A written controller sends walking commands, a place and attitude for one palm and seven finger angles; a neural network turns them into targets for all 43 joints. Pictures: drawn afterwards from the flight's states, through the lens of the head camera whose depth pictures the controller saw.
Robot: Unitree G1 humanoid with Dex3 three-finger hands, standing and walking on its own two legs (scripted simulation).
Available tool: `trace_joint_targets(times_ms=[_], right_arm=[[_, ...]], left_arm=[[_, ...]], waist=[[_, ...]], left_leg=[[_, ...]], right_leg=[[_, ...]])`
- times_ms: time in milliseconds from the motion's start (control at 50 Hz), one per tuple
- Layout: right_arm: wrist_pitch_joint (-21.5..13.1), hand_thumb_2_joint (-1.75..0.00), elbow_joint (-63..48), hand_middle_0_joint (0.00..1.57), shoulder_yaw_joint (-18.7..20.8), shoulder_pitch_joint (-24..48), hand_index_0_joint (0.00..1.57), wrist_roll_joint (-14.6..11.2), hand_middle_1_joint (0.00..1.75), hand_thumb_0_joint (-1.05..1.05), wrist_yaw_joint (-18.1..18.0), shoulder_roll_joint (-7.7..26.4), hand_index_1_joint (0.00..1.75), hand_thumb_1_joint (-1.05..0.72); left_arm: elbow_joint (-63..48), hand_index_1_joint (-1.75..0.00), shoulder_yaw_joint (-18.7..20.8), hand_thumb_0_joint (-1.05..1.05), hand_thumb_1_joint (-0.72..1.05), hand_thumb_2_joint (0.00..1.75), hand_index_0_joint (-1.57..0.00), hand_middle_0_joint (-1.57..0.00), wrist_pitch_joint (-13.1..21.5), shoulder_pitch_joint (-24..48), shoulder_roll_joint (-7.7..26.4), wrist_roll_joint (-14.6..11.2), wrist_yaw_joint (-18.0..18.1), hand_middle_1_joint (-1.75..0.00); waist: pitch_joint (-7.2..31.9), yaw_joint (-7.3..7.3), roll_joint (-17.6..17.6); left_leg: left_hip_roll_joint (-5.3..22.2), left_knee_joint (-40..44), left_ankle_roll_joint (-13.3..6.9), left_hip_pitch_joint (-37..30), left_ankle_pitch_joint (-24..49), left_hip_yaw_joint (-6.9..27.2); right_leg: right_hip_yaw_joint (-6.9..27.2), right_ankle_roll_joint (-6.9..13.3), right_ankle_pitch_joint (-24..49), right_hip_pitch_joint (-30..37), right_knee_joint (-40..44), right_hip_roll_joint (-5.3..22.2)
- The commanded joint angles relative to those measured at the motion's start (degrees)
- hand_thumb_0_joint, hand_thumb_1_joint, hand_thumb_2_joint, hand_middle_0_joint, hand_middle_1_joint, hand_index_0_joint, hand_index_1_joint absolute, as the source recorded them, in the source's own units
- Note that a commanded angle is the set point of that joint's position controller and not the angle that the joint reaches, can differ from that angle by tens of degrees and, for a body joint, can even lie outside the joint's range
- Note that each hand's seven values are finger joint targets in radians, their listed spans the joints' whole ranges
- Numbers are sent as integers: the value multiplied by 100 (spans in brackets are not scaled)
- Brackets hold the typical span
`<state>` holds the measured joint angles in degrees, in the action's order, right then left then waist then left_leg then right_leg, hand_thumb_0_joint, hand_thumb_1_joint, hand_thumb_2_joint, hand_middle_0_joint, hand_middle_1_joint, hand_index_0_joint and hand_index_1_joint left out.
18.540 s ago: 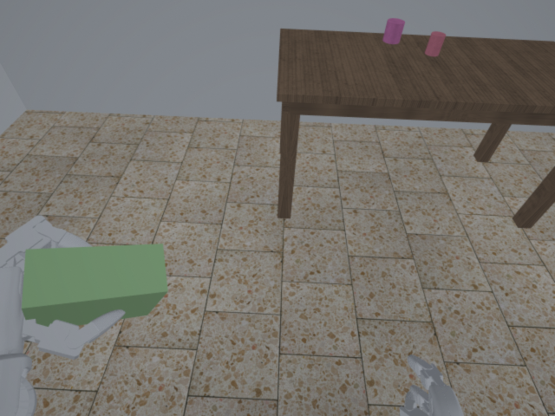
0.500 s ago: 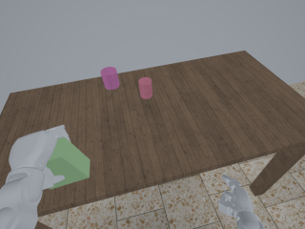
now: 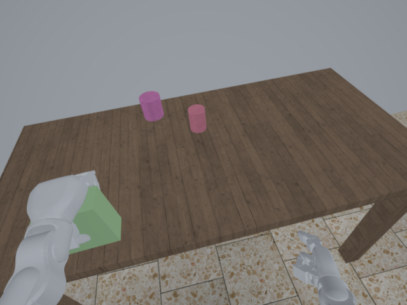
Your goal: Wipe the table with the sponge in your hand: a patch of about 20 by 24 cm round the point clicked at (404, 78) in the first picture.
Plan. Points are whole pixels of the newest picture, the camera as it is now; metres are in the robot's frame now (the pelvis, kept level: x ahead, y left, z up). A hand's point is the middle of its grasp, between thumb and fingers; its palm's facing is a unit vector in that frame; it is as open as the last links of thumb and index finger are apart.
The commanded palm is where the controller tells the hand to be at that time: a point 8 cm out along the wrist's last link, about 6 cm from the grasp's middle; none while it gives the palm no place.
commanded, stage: turn the palm down, sponge in hand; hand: left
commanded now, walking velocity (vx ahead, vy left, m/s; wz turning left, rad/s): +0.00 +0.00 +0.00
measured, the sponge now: (86, 226) +0.22 +0.29 +0.04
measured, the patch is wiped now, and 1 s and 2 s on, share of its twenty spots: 0.00 0.00 0.00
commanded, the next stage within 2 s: move the sponge above the wiping area in 0.16 s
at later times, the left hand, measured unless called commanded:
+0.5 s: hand (86, 213) +0.23 +0.28 +0.08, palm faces +0.00 -0.08 -1.00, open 9.7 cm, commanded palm +0.20 +0.27 +0.14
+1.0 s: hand (95, 211) +0.24 +0.27 +0.06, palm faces -0.01 -0.09 -1.00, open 9.7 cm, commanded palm +0.22 +0.26 +0.13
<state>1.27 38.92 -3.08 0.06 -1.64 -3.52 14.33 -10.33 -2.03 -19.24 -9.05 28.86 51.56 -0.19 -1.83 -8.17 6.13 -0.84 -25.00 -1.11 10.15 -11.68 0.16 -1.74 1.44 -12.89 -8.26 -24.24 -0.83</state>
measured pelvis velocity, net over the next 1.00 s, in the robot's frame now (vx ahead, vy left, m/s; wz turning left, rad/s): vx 0.00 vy -0.01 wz -0.02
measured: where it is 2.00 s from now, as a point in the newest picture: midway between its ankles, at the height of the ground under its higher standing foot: outside the picture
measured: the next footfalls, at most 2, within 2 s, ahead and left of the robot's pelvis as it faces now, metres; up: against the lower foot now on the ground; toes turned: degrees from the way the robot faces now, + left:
none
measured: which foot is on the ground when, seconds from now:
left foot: down 0.00-1.00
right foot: down 0.00-1.00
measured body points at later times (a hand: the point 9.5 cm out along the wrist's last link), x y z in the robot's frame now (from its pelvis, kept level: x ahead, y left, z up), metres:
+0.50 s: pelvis +0.00 -0.01 +0.00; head -0.01 -0.05 +0.45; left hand +0.22 +0.28 +0.13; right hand +0.25 -0.21 -0.08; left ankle +0.02 +0.11 -0.74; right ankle +0.01 -0.11 -0.74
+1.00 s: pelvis +0.00 -0.01 +0.00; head -0.01 -0.04 +0.45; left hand +0.24 +0.27 +0.12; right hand +0.25 -0.21 -0.08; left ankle +0.02 +0.11 -0.74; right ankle +0.01 -0.11 -0.74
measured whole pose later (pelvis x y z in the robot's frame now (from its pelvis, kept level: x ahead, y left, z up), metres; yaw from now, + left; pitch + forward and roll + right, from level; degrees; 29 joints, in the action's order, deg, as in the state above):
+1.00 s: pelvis +0.00 -0.01 +0.00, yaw -1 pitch -2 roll +0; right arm 0.6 39.9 -1.6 -0.6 -2.3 -3.6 14.3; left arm -2.1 -5.4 -20.3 -5.5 25.1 53.7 3.5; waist -0.5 -7.3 5.6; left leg -0.4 -24.8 -0.6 10.6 -11.7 -0.5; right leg -0.9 1.9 -13.1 -9.5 -25.0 -1.3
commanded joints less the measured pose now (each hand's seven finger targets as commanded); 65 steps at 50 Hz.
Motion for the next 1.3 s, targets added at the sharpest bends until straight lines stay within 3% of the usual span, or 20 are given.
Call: trace_joint_targets(times_ms=[0,40,60,100,140,160,240,260,340,360,440,460,540,580,740,760,840,880,1060,1280], right_arm=[[-336,-90,-1016,20,236,1139,20,35,30,0,-43,570,30,-90],[-345,-90,-1013,20,218,1259,20,33,30,0,-48,583,30,-90],[-371,-90,-1058,20,230,1186,20,21,30,0,-44,545,30,-90],[-359,-90,-998,20,258,1134,20,20,30,0,-50,576,30,-90],[-371,-90,-994,20,235,1316,20,24,30,0,-45,601,30,-90],[-400,-90,-1058,20,260,1201,20,5,30,0,-50,546,30,-90],[-400,-90,-993,20,258,1297,20,-3,30,0,-48,594,30,-90],[-419,-90,-1057,20,260,1221,20,-11,30,0,-51,556,30,-90],[-399,-90,-977,20,268,1267,20,-2,30,0,-67,618,30,-90],[-415,-90,-1022,20,282,1187,20,-18,30,0,-76,576,30,-90],[-421,-90,-961,20,286,1256,20,2,30,0,-71,621,30,-90],[-451,-90,-1031,20,311,1167,20,-21,30,0,-58,550,30,-90],[-447,-90,-980,20,335,1162,20,-2,30,0,-41,590,30,-90],[-437,-90,-948,20,330,1095,20,-26,30,0,-45,573,30,-90],[-432,-90,-926,20,341,1178,20,-19,30,0,-43,581,30,-90],[-439,-90,-972,20,322,1180,20,-31,30,0,-35,553,30,-90],[-380,-90,-900,20,343,1165,20,-34,30,0,-35,609,30,-90],[-392,-90,-950,20,335,1119,20,-49,30,0,-26,549,30,-90],[-374,-90,-900,20,323,1087,20,-53,30,0,-79,583,30,-90],[-366,-90,-926,20,420,961,20,-55,30,0,25,579,30,-90]], left_arm=[[-1124,-160,910,0,10,130,-120,-120,116,1154,1289,167,313,-160],[-1149,-160,1174,0,10,130,-120,-120,82,1173,1527,181,348,-160],[-1149,-160,883,0,10,130,-120,-120,98,1109,1178,134,341,-160],[-1026,-160,907,0,10,130,-120,-120,109,1065,1205,106,354,-160],[-1158,-160,1170,0,10,130,-120,-120,74,1280,1537,206,394,-160],[-1247,-160,806,0,10,130,-120,-120,100,1190,1105,135,393,-160],[-1073,-160,1056,0,10,130,-120,-120,43,1188,1398,168,403,-160],[-1051,-160,717,0,10,130,-120,-120,39,1150,1031,120,380,-160],[-866,-160,1106,0,10,130,-120,-120,35,1263,1481,206,413,-160],[-872,-160,745,0,10,130,-120,-120,61,1262,1067,164,393,-160],[-810,-160,1006,0,10,130,-120,-120,118,1428,1398,261,441,-160],[-942,-160,644,0,10,130,-120,-120,168,1324,947,193,443,-160],[-836,-160,913,0,10,130,-120,-120,177,1173,1186,224,523,-160],[-667,-160,638,0,10,130,-120,-120,147,1437,935,263,546,-160],[-604,-160,643,0,10,130,-120,-120,43,1583,1004,383,669,-160],[-584,-160,374,0,10,130,-120,-120,15,1672,741,378,649,-160],[-424,-160,728,0,10,130,-120,-120,-40,1565,1087,381,682,-160],[-430,-160,417,0,10,130,-120,-120,-43,1658,770,393,667,-160],[-92,-160,423,0,10,130,-120,-120,10,2132,881,462,670,-160],[-167,-160,354,0,10,130,-120,-120,27,1516,605,437,823,-160]], waist=[[1245,35,-180],[1177,-11,-206],[1211,57,-306],[1181,69,-320],[1167,-8,-129],[1283,69,-114],[1046,17,-184],[1096,72,-236],[1088,14,-313],[1132,97,-357],[1141,20,-194],[1178,98,-156],[1158,35,-317],[1133,126,-355],[1278,51,-233],[1281,81,-208],[1246,54,-303],[1322,108,-281],[1353,145,-311],[1504,120,-345]], left_leg=[[-40,248,-110,-518,1079,424],[-60,260,-102,-522,975,460],[-52,206,-125,-499,1023,348],[-53,221,-107,-487,1047,364],[-82,238,-93,-526,1010,429],[-59,195,-126,-547,1032,327],[-87,247,-94,-505,909,413],[-76,232,-118,-468,862,327],[-113,235,-101,-478,863,386],[-84,197,-129,-470,867,288],[-115,225,-97,-517,864,380],[-77,198,-123,-520,890,301],[-78,217,-95,-496,922,380],[-52,238,-92,-427,861,329],[-74,258,-79,-504,911,401],[-70,256,-96,-475,887,359],[-83,267,-81,-428,877,373],[-56,250,-84,-426,981,343],[-95,220,-100,-406,800,348],[-8,149,-65,-407,1314,369]], right_leg=[[583,270,638,119,411,34],[806,315,528,101,482,-14],[635,264,634,148,442,42],[656,250,656,118,465,56],[870,323,570,76,484,-7],[654,266,636,150,425,52],[875,308,468,21,519,-4],[686,251,456,61,486,55],[910,300,442,27,519,1],[715,239,487,43,479,53],[906,307,467,-24,500,-6],[721,261,519,6,458,41],[857,295,556,-9,466,-11],[711,251,483,-95,452,34],[802,315,525,-38,416,-30],[628,284,536,-66,376,1],[820,312,548,5,423,-30],[623,274,645,-15,339,12],[616,280,507,-132,363,-14],[566,287,1080,-48,202,0]])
